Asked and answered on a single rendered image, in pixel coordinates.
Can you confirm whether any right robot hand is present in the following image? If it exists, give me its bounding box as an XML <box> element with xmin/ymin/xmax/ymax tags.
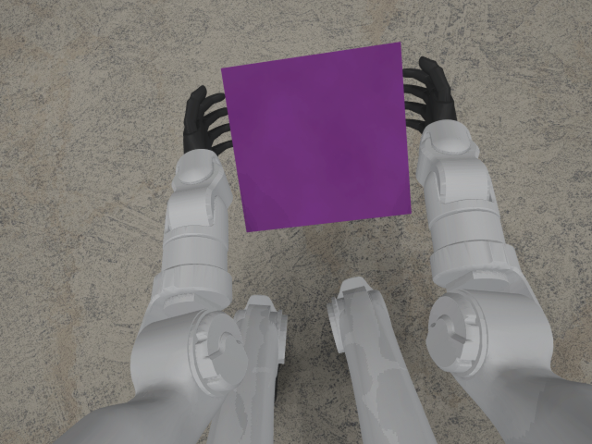
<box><xmin>402</xmin><ymin>56</ymin><xmax>457</xmax><ymax>134</ymax></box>

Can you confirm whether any robot left thigh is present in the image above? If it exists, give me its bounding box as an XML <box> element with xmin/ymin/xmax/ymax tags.
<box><xmin>206</xmin><ymin>304</ymin><xmax>288</xmax><ymax>444</ymax></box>

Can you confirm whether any robot right upper arm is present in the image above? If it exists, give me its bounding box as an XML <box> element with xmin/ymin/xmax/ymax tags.
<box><xmin>425</xmin><ymin>289</ymin><xmax>592</xmax><ymax>444</ymax></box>

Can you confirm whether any carton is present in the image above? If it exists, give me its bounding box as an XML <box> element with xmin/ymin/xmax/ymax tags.
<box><xmin>221</xmin><ymin>42</ymin><xmax>412</xmax><ymax>232</ymax></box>

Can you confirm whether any left robot hand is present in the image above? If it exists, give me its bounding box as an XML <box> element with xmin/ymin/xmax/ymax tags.
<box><xmin>183</xmin><ymin>85</ymin><xmax>233</xmax><ymax>156</ymax></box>

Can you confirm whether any robot thigh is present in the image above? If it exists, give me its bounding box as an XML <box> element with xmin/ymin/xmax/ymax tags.
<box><xmin>327</xmin><ymin>286</ymin><xmax>437</xmax><ymax>444</ymax></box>
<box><xmin>206</xmin><ymin>304</ymin><xmax>288</xmax><ymax>444</ymax></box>

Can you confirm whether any robot left upper arm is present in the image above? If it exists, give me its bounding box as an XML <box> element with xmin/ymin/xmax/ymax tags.
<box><xmin>52</xmin><ymin>308</ymin><xmax>248</xmax><ymax>444</ymax></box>

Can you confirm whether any robot right forearm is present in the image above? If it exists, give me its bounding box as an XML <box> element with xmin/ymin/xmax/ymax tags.
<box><xmin>415</xmin><ymin>119</ymin><xmax>553</xmax><ymax>353</ymax></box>

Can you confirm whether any robot right thigh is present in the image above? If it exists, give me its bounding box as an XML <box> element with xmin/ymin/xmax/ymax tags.
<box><xmin>327</xmin><ymin>286</ymin><xmax>437</xmax><ymax>444</ymax></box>

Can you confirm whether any robot left forearm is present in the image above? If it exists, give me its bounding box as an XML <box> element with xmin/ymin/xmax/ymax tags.
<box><xmin>130</xmin><ymin>149</ymin><xmax>233</xmax><ymax>379</ymax></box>

